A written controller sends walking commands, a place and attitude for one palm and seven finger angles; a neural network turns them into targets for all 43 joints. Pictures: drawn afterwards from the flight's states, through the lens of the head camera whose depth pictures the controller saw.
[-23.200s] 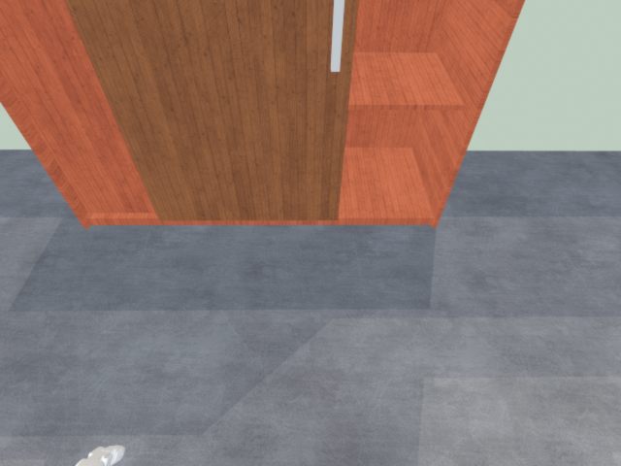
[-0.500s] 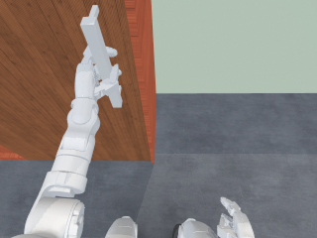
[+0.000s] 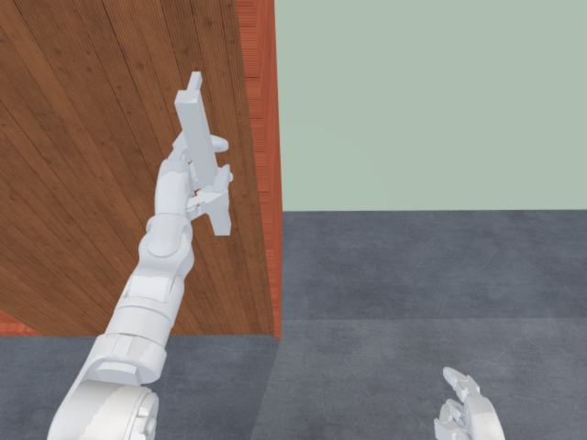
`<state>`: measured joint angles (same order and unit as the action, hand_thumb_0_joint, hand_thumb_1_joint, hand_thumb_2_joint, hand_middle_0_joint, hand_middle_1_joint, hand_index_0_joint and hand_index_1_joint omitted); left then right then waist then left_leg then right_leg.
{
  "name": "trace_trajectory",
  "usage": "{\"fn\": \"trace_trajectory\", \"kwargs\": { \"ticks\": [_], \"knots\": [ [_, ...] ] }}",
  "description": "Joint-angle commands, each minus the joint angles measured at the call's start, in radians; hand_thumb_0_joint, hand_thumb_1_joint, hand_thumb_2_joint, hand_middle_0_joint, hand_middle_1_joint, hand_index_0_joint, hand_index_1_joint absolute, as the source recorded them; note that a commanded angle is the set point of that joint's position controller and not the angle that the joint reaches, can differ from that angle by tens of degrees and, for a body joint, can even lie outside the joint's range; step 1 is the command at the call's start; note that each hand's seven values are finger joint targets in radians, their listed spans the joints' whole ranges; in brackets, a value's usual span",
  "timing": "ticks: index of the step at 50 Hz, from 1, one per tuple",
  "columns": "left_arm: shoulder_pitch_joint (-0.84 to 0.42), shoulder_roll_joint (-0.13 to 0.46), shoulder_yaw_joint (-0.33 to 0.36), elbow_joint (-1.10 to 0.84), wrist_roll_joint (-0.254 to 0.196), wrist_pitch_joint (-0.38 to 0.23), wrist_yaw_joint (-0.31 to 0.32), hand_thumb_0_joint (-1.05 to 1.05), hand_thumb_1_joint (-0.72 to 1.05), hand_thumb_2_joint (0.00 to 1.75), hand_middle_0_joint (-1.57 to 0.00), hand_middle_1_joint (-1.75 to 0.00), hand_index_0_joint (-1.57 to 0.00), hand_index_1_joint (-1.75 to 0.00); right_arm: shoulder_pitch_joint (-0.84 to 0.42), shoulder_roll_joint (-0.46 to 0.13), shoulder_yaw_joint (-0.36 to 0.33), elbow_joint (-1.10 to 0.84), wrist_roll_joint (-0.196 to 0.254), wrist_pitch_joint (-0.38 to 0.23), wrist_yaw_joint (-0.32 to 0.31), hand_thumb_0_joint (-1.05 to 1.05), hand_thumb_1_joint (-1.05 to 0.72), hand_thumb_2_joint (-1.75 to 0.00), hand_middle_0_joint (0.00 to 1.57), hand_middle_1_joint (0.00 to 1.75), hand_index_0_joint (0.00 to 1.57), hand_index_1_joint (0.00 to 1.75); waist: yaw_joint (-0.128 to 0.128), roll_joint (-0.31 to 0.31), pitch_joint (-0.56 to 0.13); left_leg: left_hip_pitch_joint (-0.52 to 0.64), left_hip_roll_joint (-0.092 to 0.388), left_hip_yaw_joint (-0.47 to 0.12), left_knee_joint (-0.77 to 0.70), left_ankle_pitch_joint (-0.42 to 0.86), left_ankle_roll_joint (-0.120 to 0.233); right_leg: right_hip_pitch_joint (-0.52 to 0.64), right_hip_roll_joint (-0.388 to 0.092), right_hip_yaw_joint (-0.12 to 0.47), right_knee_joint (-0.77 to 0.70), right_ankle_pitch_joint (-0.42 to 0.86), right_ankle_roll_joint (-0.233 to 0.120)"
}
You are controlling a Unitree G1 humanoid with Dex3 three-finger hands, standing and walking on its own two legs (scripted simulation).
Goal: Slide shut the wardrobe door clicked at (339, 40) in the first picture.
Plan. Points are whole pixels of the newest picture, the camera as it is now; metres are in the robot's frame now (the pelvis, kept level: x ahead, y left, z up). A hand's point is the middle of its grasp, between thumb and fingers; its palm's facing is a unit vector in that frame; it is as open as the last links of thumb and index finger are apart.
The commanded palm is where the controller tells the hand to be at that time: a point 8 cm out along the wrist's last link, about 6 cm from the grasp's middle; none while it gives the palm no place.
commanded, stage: loosen the grip on the handle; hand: left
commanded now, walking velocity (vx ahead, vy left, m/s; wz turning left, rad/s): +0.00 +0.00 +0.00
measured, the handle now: (211, 164) +0.46 +0.15 +0.10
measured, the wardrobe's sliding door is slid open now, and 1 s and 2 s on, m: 0.00 0.00 0.00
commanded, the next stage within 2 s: slip the hand off the handle in 0.64 s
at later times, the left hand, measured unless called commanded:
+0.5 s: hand (220, 184) +0.42 +0.13 +0.11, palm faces +0.08 -0.99 -0.09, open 13.0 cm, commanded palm +0.39 +0.18 +0.12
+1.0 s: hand (206, 183) +0.42 +0.15 +0.11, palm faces +0.08 -0.99 -0.08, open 14.2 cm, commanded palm +0.39 +0.21 +0.11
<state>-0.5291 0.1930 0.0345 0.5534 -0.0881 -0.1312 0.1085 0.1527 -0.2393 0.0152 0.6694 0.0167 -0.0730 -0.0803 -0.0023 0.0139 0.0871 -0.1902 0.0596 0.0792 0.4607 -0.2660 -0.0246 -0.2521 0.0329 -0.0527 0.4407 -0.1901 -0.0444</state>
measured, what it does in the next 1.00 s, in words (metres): stands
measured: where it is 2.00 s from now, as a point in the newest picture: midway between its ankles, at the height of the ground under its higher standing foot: outside the picture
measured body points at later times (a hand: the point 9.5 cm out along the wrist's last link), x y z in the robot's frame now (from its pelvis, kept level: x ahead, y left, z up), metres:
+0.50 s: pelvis -0.04 +0.01 -0.02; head -0.01 +0.01 +0.43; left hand +0.41 +0.18 +0.11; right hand +0.02 -0.26 -0.12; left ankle -0.02 +0.13 -0.74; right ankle +0.03 -0.09 -0.74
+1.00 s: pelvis -0.01 +0.03 -0.01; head +0.01 +0.04 +0.44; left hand +0.41 +0.20 +0.11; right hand +0.11 -0.21 -0.11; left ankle -0.02 +0.13 -0.74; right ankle +0.03 -0.09 -0.74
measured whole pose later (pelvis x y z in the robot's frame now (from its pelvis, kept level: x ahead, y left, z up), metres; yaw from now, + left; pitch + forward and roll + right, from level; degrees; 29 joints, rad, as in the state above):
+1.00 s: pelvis -0.01 +0.03 -0.01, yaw -2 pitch +4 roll +0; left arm -0.61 0.19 0.14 0.75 -0.04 -0.16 0.09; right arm 0.28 -0.22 0.04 0.65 0.03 -0.12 -0.03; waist -0.04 -0.01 -0.06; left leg -0.35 -0.01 0.06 0.59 -0.32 0.03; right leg -0.43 0.00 0.00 0.57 -0.23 -0.01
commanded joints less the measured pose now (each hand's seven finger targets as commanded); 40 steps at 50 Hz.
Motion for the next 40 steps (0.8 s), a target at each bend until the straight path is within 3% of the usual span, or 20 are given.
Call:
{"fn": "trace_trajectory", "kwargs": {
  "ticks": [1,2,3,4,5,6,7,10,12,15,19,22,23,24,27,30,34,36,37,40],
  "knots": [
    [-0.354,0.09,-0.032,-0.198,0.033,-0.077,-0.039,0.0,0.9,0.9,-0.45,-1.4,-0.45,-1.4,-0.009,-0.112,-0.04,-0.108,-0.002,-0.023,-0.015,0.0,-0.9,-0.9,0.2,0.3,0.2,0.3,-0.017,-0.017,-0.391,0.128,0.053,-0.035,-0.039,0.326,0.028,0.156,-0.1,0.091,-0.06,0.287,0.049],
    [-0.353,0.092,-0.033,-0.196,0.033,-0.079,-0.04,0.0,0.9,0.9,-0.45,-1.4,-0.45,-1.4,-0.008,-0.114,-0.04,-0.111,-0.001,-0.02,-0.014,0.0,-0.9,-0.9,0.2,0.3,0.2,0.3,-0.016,-0.034,-0.391,0.123,0.05,-0.034,-0.04,0.322,0.028,0.159,-0.099,0.091,-0.064,0.286,0.05],
    [-0.983,0.713,0.439,-0.393,0.164,-0.094,-0.031,0.0,0.9,0.9,-0.45,-1.4,-0.45,-1.4,0.03,-0.143,-0.126,-0.148,-0.01,-0.038,0.011,0.0,-0.9,-0.9,0.2,0.3,0.2,0.3,0.035,-0.232,-0.295,0.067,0.058,0.04,0.066,0.274,0.07,0.157,-0.112,0.189,-0.11,0.51,0.102],
    [-0.743,0.248,0.16,0.173,0.114,0.03,-0.083,0.0,0.78,0.84,-0.45,-1.4,-0.45,-1.4,0.009,-0.114,-0.068,-0.093,0.0,-0.102,0.03,0.0,-0.9,-0.9,0.2,0.3,0.2,0.3,-0.085,-0.258,-0.65,-0.074,-0.093,0.013,-0.035,0.485,0.071,0.377,-0.06,0.093,0.126,0.841,0.007],
    [-0.571,0.117,0.13,0.062,0.029,0.043,-0.108,0.0,0.66,0.78,-0.45,-1.4,-0.45,-1.4,0.114,-0.131,-0.089,-0.09,0.036,-0.126,0.044,0.0,-0.9,-0.9,0.2,0.3,0.2,0.3,-0.012,-0.096,-0.688,0.043,-0.06,-0.014,-0.035,0.585,0.025,0.276,-0.067,0.008,0.147,0.695,-0.013],
    [-0.478,0.092,0.175,0.059,-0.015,0.022,-0.11,0.0,0.54,0.73,-0.45,-1.4,-0.45,-1.4,0.111,-0.127,-0.071,-0.061,0.034,-0.129,0.041,0.0,-0.9,-0.9,0.2,0.3,0.2,0.3,-0.017,0.15,-0.626,0.17,-0.04,-0.026,0.024,0.67,0.003,0.098,-0.056,0.015,0.117,0.529,0.0],
    [-0.474,0.176,0.247,-0.004,-0.045,-0.016,-0.091,0.0,0.42,0.67,-0.45,-1.4,-0.45,-1.4,0.12,-0.14,-0.068,-0.045,0.016,-0.122,0.051,0.0,-0.9,-0.9,0.2,0.3,0.2,0.3,0.004,0.195,-0.567,0.168,-0.042,-0.023,0.048,0.592,-0.007,0.067,-0.052,0.028,0.081,0.429,0.003],
    [-0.494,0.088,0.126,0.018,0.016,-0.12,-0.042,0.0,0.05,0.49,-0.45,-1.4,-0.45,-1.4,0.118,-0.137,-0.066,-0.069,0.008,-0.122,0.076,0.0,-0.9,-0.9,0.2,0.3,0.2,0.3,-0.052,-0.081,-0.41,-0.033,-0.047,-0.02,0.036,0.288,0.028,0.034,-0.041,0.018,0.068,0.301,0.017],
    [-0.54,0.114,0.096,0.127,0.042,-0.145,-0.033,0.0,-0.19,0.37,-0.45,-1.4,-0.45,-1.4,0.118,-0.146,-0.061,-0.079,0.023,-0.122,0.074,0.0,-0.9,-0.9,0.2,0.3,0.2,0.3,-0.071,-0.202,-0.309,-0.137,-0.052,-0.018,0.018,0.042,0.044,-0.046,-0.047,0.05,0.023,0.054,0.035],
    [-0.675,0.187,0.106,0.183,0.046,-0.161,-0.031,0.0,-0.55,0.2,-0.42,-1.37,-0.42,-1.37,0.105,-0.149,-0.046,-0.089,0.033,-0.133,0.055,0.0,-0.9,-0.9,0.2,0.3,0.2,0.3,-0.072,-0.12,-0.279,-0.187,-0.072,-0.007,0.021,-0.155,0.052,-0.095,-0.068,0.11,-0.043,-0.257,0.033],
    [-0.754,0.215,0.108,0.252,0.032,-0.168,-0.041,0.0,-0.55,0.2,-0.37,-1.3,-0.37,-1.3,0.134,-0.152,-0.036,-0.084,0.034,-0.155,0.042,0.0,-0.9,-0.9,0.2,0.3,0.2,0.3,-0.079,-0.126,-0.335,-0.232,-0.088,-0.016,0.044,-0.184,0.053,-0.088,-0.066,0.132,-0.041,-0.341,0.034],
    [-0.781,0.215,0.114,0.241,0.018,-0.189,-0.044,0.0,-0.55,0.2,-0.33,-1.25,-0.33,-1.25,0.147,-0.153,-0.038,-0.082,0.027,-0.166,0.042,0.0,-0.9,-0.9,0.2,0.3,0.2,0.3,-0.078,-0.08,-0.395,-0.236,-0.091,-0.027,0.056,-0.188,0.052,-0.078,-0.06,0.127,-0.014,-0.321,0.031],
    [-0.783,0.312,0.195,0.145,0.019,-0.205,-0.038,0.0,-0.55,0.2,-0.32,-1.23,-0.32,-1.23,0.141,-0.158,-0.047,-0.095,0.026,-0.17,0.043,0.0,-0.9,-0.9,0.2,0.3,0.2,0.3,-0.037,-0.047,-0.479,-0.21,-0.088,-0.029,0.049,-0.169,0.053,-0.015,-0.06,0.133,-0.004,-0.299,0.027],
    [-0.76,0.297,0.173,0.13,0.023,-0.207,-0.038,0.0,-0.55,0.2,-0.3,-1.22,-0.3,-1.22,0.129,-0.151,-0.044,-0.102,0.026,-0.17,0.04,0.0,-0.9,-0.9,0.2,0.3,0.2,0.3,-0.038,0.009,-0.5,-0.196,-0.086,-0.028,0.043,-0.158,0.053,-0.003,-0.056,0.129,0.009,-0.267,0.023],
    [-0.66,0.237,0.151,0.189,0.019,-0.185,-0.026,0.0,-0.55,0.2,-0.26,-1.17,-0.26,-1.17,0.154,-0.16,-0.043,-0.094,0.023,-0.169,0.044,0.0,-0.9,-0.9,0.2,0.3,0.2,0.3,-0.053,-0.067,-0.39,-0.221,-0.071,-0.042,0.029,-0.161,0.055,-0.051,-0.046,0.098,0.008,-0.238,0.026],
    [-0.622,0.261,0.172,0.121,0.027,-0.167,-0.013,0.0,-0.55,0.2,-0.25,-1.15,-0.25,-1.15,0.15,-0.166,-0.048,-0.102,0.018,-0.158,0.045,0.0,-0.9,-0.9,0.2,0.3,0.2,0.3,-0.038,-0.042,-0.405,-0.195,-0.066,-0.045,0.021,-0.095,0.056,-0.03,-0.043,0.085,0.022,-0.167,0.021],
    [-0.587,0.158,0.112,0.047,0.021,-0.137,0.001,0.0,-0.55,0.2,-0.25,-1.15,-0.25,-1.15,0.165,-0.157,-0.054,-0.099,0.016,-0.149,0.049,0.0,-0.9,-0.9,0.2,0.3,0.2,0.3,-0.048,-0.037,-0.411,-0.12,-0.054,-0.054,0.03,0.039,0.052,-0.047,-0.031,0.054,0.05,-0.003,0.017],
    [-0.56,0.16,0.125,0.027,0.027,-0.119,0.014,0.0,-0.55,0.2,-0.25,-1.15,-0.25,-1.15,0.172,-0.159,-0.055,-0.094,0.012,-0.138,0.049,0.0,-0.9,-0.9,0.2,0.3,0.2,0.3,-0.044,-0.046,-0.425,-0.101,-0.049,-0.063,0.035,0.119,0.049,-0.037,-0.029,0.043,0.072,0.08,0.017],
    [-0.609,0.175,0.126,0.05,0.037,-0.111,0.021,0.0,-0.55,0.2,-0.25,-1.15,-0.25,-1.15,0.182,-0.158,-0.053,-0.081,0.011,-0.13,0.045,0.0,-0.9,-0.9,0.2,0.3,0.2,0.3,-0.065,-0.061,-0.405,-0.107,-0.047,-0.066,0.041,0.123,0.047,-0.055,-0.03,0.041,0.071,0.09,0.021],
    [-0.564,0.236,0.182,0.032,0.06,-0.099,0.027,0.0,-0.55,0.2,-0.25,-1.15,-0.25,-1.15,0.18,-0.153,-0.054,-0.086,0.005,-0.106,0.042,0.0,-0.9,-0.9,0.2,0.3,0.2,0.3,-0.035,-0.033,-0.436,-0.093,-0.05,-0.066,0.048,0.189,0.044,-0.022,-0.031,0.042,0.088,0.149,0.016]
  ]
}}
